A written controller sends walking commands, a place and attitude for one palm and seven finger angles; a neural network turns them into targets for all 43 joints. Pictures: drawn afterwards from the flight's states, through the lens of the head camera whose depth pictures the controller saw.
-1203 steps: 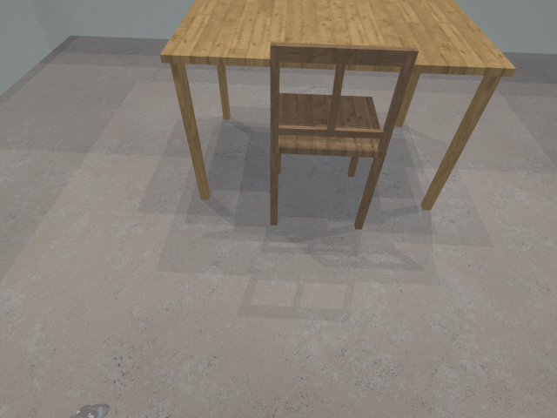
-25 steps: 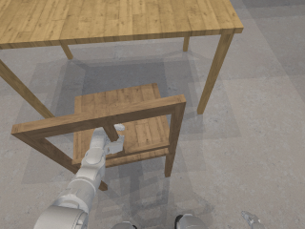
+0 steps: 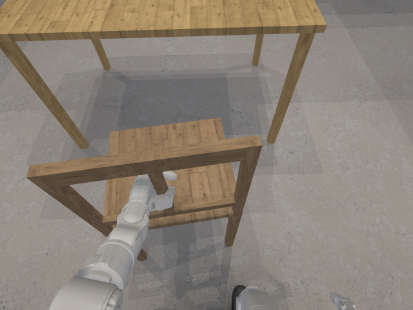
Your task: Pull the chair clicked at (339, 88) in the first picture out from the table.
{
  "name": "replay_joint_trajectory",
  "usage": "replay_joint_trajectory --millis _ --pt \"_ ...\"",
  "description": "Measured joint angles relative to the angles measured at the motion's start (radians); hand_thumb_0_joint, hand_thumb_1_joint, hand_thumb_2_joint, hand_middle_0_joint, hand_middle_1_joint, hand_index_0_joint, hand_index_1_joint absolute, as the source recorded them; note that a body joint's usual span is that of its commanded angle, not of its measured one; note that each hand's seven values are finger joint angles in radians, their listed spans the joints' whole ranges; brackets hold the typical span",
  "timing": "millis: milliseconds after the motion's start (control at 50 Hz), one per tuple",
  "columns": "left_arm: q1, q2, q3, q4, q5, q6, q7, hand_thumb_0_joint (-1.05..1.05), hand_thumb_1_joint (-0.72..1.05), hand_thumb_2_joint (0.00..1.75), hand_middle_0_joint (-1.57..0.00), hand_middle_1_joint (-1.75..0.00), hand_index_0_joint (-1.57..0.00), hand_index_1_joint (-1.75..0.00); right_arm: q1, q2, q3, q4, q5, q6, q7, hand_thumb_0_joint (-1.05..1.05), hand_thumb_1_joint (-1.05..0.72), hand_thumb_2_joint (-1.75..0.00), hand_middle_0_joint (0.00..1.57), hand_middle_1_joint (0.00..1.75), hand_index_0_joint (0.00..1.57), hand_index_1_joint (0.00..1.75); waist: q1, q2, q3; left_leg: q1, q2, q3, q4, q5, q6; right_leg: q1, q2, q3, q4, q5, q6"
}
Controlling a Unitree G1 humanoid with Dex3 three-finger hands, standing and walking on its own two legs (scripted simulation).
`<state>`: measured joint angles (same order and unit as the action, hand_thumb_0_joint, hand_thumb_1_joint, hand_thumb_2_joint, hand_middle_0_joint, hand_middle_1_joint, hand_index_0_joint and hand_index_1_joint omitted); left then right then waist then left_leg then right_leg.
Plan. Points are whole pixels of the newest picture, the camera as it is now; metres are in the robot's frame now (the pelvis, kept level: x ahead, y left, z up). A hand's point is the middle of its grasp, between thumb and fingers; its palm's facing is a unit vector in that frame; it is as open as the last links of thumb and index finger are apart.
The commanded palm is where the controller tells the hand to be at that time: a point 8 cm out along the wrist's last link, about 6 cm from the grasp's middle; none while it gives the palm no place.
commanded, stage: step backward, pulling the chair out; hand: left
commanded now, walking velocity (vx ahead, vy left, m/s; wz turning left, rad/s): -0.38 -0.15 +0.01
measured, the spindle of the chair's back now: (162, 192) +0.38 +0.11 -0.09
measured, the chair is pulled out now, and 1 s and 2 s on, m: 0.46 0.70 0.70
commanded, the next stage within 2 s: stop walking, hand still on the chair in 0.30 s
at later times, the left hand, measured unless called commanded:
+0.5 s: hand (165, 262) +0.21 +0.08 -0.06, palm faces -0.08 -0.99 -0.14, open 5.5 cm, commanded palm +0.20 +0.13 -0.05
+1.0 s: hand out of the picture +0.12 +0.09 -0.06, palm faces -0.05 -0.99 -0.15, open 5.7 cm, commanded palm +0.11 +0.13 -0.05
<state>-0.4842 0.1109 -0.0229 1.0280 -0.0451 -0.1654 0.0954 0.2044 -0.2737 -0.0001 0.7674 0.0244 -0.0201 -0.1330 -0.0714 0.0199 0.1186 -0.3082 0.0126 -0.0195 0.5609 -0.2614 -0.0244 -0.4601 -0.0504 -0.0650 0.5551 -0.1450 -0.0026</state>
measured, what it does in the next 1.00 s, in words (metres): walks backwards: right foot, then left foot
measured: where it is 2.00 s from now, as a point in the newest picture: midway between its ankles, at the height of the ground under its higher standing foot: outside the picture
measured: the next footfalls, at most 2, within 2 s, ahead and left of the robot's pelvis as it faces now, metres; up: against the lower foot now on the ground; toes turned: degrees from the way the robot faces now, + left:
right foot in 0.16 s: +0.01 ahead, -0.13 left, +0.00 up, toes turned -2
left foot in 0.44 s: -0.11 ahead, +0.13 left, +0.00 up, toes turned +2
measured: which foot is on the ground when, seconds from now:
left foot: down 0.00-0.22, up 0.24-0.42, down 0.44-1.00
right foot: down 0.00-0.00, up 0.02-0.14, down 0.16-0.48, up 0.50-0.58, down 0.60-1.00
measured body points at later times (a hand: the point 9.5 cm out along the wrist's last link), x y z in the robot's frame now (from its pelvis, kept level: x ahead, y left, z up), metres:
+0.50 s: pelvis -0.13 +0.00 +0.00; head -0.06 -0.02 +0.44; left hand +0.21 +0.14 -0.05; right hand -0.04 -0.28 -0.12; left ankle -0.14 +0.13 -0.73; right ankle -0.03 -0.13 -0.72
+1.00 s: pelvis -0.13 -0.02 +0.01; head -0.13 -0.04 +0.46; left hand +0.12 +0.14 -0.05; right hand -0.01 -0.27 -0.11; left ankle -0.15 +0.13 -0.73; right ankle -0.11 -0.12 -0.73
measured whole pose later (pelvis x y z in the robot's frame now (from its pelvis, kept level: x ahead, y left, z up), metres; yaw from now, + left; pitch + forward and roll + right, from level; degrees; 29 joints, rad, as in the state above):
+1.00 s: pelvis -0.13 -0.02 +0.01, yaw -1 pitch -1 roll +1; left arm -0.08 0.08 -0.09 0.77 -0.05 -0.11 0.08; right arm 0.22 -0.24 0.02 0.71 0.02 -0.03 -0.12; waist -0.03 0.04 0.02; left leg -0.17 0.06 0.04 0.43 -0.25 -0.05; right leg -0.25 0.01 -0.03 0.47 -0.21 -0.03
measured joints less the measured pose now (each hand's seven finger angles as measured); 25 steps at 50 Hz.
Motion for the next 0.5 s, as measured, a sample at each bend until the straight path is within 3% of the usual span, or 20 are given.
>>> replay_joint_trajectory --millis 40,100,180,240,300,340,420,460,500 --pt "0.006 0.009 -0.018 -0.012 -0.006 0.007 -0.002 0.04 0.64 0.74 -0.22 -1.18 -0.5 -1.45 0.007 0.013 -0.004 -0.016 -0.01 0.009 0.005 0.01 -0.91 -0.9 0.2 0.3 0.2 0.3 0.018 -0.027 0.007 0.001 -0.009 0.019 -0.008 -0.009 0.003 -0.009 -0.003 0.024 0.045 -0.052 0.01" --pt "0.022 0.008 -0.017 -0.012 -0.013 -0.001 -0.007 0.05 0.64 0.74 -0.22 -1.17 -0.5 -1.45 0.023 0.033 -0.007 -0.032 -0.027 0.003 0.018 0.01 -0.91 -0.9 0.2 0.3 0.2 0.3 0.026 -0.008 0.009 -0.01 0.013 0.011 -0.02 -0.004 -0.002 0.022 0.027 0.035 0.134 -0.186 0.006" --pt "0.011 0.017 -0.001 0.028 -0.007 -0.035 -0.02 0.05 0.63 0.76 -0.24 -1.17 -0.5 -1.45 0.025 0.064 0.004 -0.012 -0.023 -0.009 0.047 0.01 -0.91 -0.9 0.2 0.3 0.2 0.3 0.054 0.012 0.017 -0.038 0.048 0.001 0.002 0.014 -0.027 0.139 0.054 0.041 -0.008 -0.111 -0.005" --pt "-0.011 0.025 0.032 0.054 -0.018 -0.05 -0.022 0.05 0.62 0.77 -0.26 -1.15 -0.5 -1.45 -0.009 0.066 0.009 -0.001 -0.005 -0.007 0.046 0.01 -0.91 -0.9 0.2 0.3 0.21 0.3 0.039 0.046 0.047 -0.079 0.074 -0.011 0.061 0.007 -0.03 0.126 0.085 0.028 -0.03 -0.075 -0.025" --pt "-0.023 0.024 0.051 0.063 -0.024 -0.035 -0.022 0.06 0.62 0.76 -0.25 -1.14 -0.5 -1.45 -0.016 0.053 0.008 -0.004 0.007 -0.006 0.033 0.01 -0.91 -0.9 0.2 0.3 0.21 0.3 0.02 0.026 0.042 -0.128 0.015 -0.034 0.231 -0.169 -0.026 0.083 0.056 0.033 -0.009 -0.052 -0.031" --pt "-0.023 0.015 0.054 0.055 -0.021 -0.016 -0.018 0.06 0.63 0.75 -0.24 -1.14 -0.5 -1.45 -0.015 0.034 0.01 -0.008 0.007 -0.006 0.023 0.01 -0.91 -0.9 0.2 0.3 0.21 0.3 0.006 0.014 0.036 -0.122 -0.01 -0.032 0.272 -0.214 -0.024 0.062 0.033 0.033 -0.002 -0.041 -0.025" --pt "-0.018 -0.01 0.027 0.028 -0.012 0.015 -0.009 0.06 0.64 0.74 -0.22 -1.15 -0.5 -1.45 0.0 -0.009 0.008 -0.015 0.007 -0.005 0.005 0.01 -0.91 -0.9 0.2 0.3 0.21 0.3 -0.011 0.007 0.016 -0.016 -0.006 -0.004 0.118 -0.184 -0.018 0.026 0.001 0.018 -0.002 -0.011 -0.007" --pt "0.001 -0.015 -0.001 -0.038 -0.007 0.046 -0.006 0.06 0.64 0.73 -0.21 -1.17 -0.5 -1.45 0.007 -0.021 0.001 -0.026 0.004 0.0 -0.005 0.01 -0.91 -0.9 0.2 0.3 0.2 0.3 -0.016 0.001 0.019 0.044 0.002 0.014 -0.011 -0.046 -0.002 0.014 -0.01 0.012 0.005 0.001 0.005" --pt "0.031 -0.01 -0.027 -0.091 -0.01 0.06 -0.006 0.06 0.65 0.73 -0.2 -1.17 -0.5 -1.45 0.013 -0.012 -0.001 -0.043 0.001 0.01 -0.009 0.01 -0.91 -0.9 0.2 0.3 0.2 0.3 0.005 -0.027 0.037 0.061 -0.011 0.04 -0.029 -0.012 0.006 0.014 -0.02 0.035 0.017 -0.04 0.013"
